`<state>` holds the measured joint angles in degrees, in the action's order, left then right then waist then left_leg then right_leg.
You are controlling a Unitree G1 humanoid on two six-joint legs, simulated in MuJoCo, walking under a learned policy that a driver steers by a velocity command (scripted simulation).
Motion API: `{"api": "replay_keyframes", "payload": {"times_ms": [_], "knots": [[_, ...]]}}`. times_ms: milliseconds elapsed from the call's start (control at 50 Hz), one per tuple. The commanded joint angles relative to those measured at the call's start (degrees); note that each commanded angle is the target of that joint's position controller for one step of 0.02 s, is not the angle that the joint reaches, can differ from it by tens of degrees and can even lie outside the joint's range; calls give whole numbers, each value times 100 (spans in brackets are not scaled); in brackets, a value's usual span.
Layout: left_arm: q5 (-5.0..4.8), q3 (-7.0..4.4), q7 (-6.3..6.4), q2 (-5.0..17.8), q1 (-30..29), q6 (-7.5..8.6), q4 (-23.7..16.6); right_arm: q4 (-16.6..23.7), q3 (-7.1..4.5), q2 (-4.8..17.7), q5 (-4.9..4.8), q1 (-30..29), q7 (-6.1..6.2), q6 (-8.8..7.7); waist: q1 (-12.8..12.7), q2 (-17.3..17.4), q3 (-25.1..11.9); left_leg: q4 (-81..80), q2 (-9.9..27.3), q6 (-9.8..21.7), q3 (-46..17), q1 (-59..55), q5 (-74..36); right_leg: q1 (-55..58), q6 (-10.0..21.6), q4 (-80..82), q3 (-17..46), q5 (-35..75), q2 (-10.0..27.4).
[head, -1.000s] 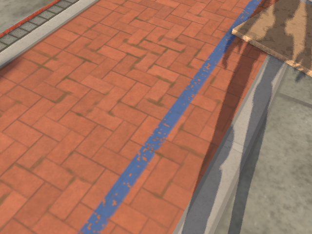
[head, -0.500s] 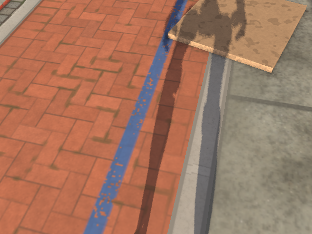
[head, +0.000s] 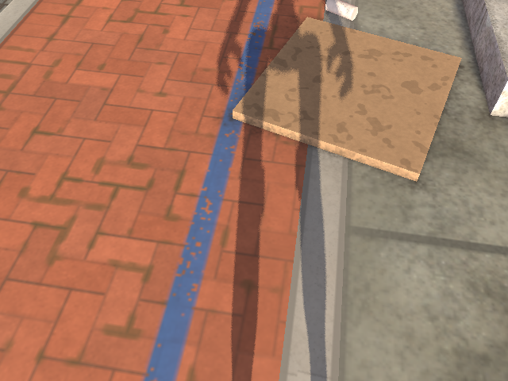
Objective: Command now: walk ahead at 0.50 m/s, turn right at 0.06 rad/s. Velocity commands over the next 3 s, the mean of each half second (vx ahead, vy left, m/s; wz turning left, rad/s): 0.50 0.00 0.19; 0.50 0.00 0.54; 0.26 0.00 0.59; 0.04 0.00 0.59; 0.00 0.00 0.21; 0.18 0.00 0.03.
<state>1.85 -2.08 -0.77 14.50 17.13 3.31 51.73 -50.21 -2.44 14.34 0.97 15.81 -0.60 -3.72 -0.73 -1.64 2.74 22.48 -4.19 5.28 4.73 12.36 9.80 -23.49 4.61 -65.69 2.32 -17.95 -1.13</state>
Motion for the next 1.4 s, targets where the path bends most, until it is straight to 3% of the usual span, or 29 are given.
{"api": "replay_keyframes", "payload": {"times_ms": [20,100,220,280,320,340,360,380,400,420,440,480,540,660,780,840,880,900,920,940,960,980,1000,1040,1060,1160,1320,1360,1400], "knots": [[48,-45,-89,295,346,-61,-206,47,-80,502,-56,362,-15,-190,-122,541,-43,-1429,1582,794,-1523,-319,-1198,-714,-164,197,-18,317,440],[24,24,-125,225,-780,-77,-584,-138,-79,548,-76,728,-23,-190,93,509,185,-1625,1341,683,-1028,-500,-1626,-1304,-374,1352,-335,1146,659],[-28,116,-122,151,-1861,-27,-926,-350,-82,644,-57,1271,25,-153,413,563,154,-1225,1367,551,-1024,-997,-2398,-884,-429,2975,-529,1774,387],[-39,73,-78,306,-1854,51,-994,-338,-120,780,-7,1165,81,-106,284,625,91,-792,1569,514,-1315,-1306,-2801,-525,-314,3369,-408,1275,269],[-21,-20,-11,498,-1021,142,-758,-300,-151,860,-7,960,93,-85,-131,596,-258,93,1460,372,-1321,-1241,-3372,606,-162,3881,-417,937,59],[57,-111,62,717,-179,221,-509,-269,-129,772,-45,925,74,-88,-473,338,-774,1137,1164,261,-1106,-779,-3019,1841,2,4125,-245,1093,256],[206,-232,160,1223,792,266,-442,-4,-54,477,-95,875,58,-113,-785,-345,-1640,2802,766,147,-821,237,-1162,3240,288,4198,1190,586,1698],[171,-362,146,1651,706,158,-454,120,24,-19,-274,1567,82,-60,-380,-1543,-2150,4298,-9,7,-419,1964,2180,4153,898,4805,3336,177,2884],[36,-261,112,1060,324,88,-557,-40,-128,636,-96,1262,132,48,-329,-467,-1505,4736,382,68,-800,2336,1904,3480,793,4965,3200,-417,2581],[-5,-146,96,642,-138,102,-615,3,-159,586,-76,937,75,59,-170,-193,-751,4636,585,59,-872,2355,1365,2714,636,5144,2299,-275,2287],[-5,-106,81,458,-350,137,-611,27,-137,425,-73,801,30,76,-56,-177,-420,4464,753,5,-835,2197,1037,2178,511,5367,1636,277,2031],[-53,-77,125,339,-372,217,-514,25,-158,338,57,795,-63,222,146,-411,-194,4292,909,-123,-757,1936,792,1642,309,5596,769,896,1686],[-121,-124,133,422,-155,356,-393,178,-172,249,72,490,-156,356,225,-312,-171,4281,964,-238,-680,2179,370,1633,347,5772,165,1576,1641],[-77,-155,133,449,247,346,-183,596,-132,202,75,-622,-262,390,75,-222,133,3190,1006,-372,-479,2817,-679,1902,370,5862,-770,2103,1501],[-66,-213,186,657,705,259,24,1016,-38,164,126,-1608,-360,349,-203,-224,324,1734,835,-71,116,2516,-660,2634,283,5561,-1357,2963,1704],[-45,-252,231,833,700,149,69,1053,-83,255,149,-1479,-324,352,-60,-362,125,1428,429,243,441,1915,145,3014,176,4737,-1665,5016,1749],[-46,-305,237,1024,651,33,63,846,-194,425,149,-657,-250,308,307,-423,-410,1198,-11,521,540,943,678,3043,146,3270,-1766,6097,1747],[-70,-308,219,1045,567,-14,5,564,-299,581,191,221,-177,244,721,-177,-908,676,-144,703,391,-260,419,2496,1,1944,-1870,5392,1641],[-131,-223,185,727,608,4,-247,419,-502,1204,255,906,-82,231,940,542,-1520,400,1022,1134,-1302,-1922,1187,811,-245,106,-1885,3171,1336],[-122,-207,91,456,409,76,-674,554,-623,1731,84,585,-60,286,569,1538,-1798,-407,2334,1865,-4444,-3001,709,-1393,-581,-1721,-1152,-1247,27],[-52,-232,66,747,-282,140,-845,573,-598,1635,-7,667,-32,348,796,520,-1475,-649,2314,1800,-4143,-2783,95,-1999,-536,-1817,-175,-879,299],[-133,-175,48,582,-379,209,-883,503,-522,1352,-31,418,17,339,587,316,-813,-652,2218,1665,-3355,-2101,-400,-2042,-487,-1479,-125,-365,555],[-135,-167,62,554,-199,235,-777,493,-435,1032,-44,178,36,303,283,36,-369,-735,1907,1380,-2794,-1322,-1049,-1677,-468,-829,-117,-118,759],[61,-168,55,532,17,49,-723,554,-330,756,-89,-164,62,205,-62,138,-280,-862,1408,1148,-2146,-581,-1651,-1012,-571,-247,-62,-42,872],[104,-170,34,514,57,-48,-729,559,-316,749,-103,-123,47,140,-100,182,-342,-894,1311,1158,-2062,-467,-1876,-892,-627,-110,-98,-34,844],[48,-131,50,413,-494,-203,-986,478,-360,1010,-86,341,44,87,-10,359,-283,-510,992,891,-1583,-360,-4336,-1071,-833,807,-308,577,600],[-73,-41,100,573,-1498,-145,-1393,536,-382,1066,-25,813,175,334,462,661,-391,331,987,526,-2175,-1257,-4521,-1059,-628,2465,-126,998,106],[-95,-61,145,707,-1152,-90,-1319,655,-404,1121,9,549,199,363,274,714,-409,696,931,344,-2398,-1107,-4427,-389,-482,3077,-15,830,-18],[-47,-107,230,843,-372,16,-1139,795,-406,1157,-85,108,164,303,-224,623,-589,1559,535,14,-2438,-616,-4024,1022,-268,4235,-9,1669,-33]]}}
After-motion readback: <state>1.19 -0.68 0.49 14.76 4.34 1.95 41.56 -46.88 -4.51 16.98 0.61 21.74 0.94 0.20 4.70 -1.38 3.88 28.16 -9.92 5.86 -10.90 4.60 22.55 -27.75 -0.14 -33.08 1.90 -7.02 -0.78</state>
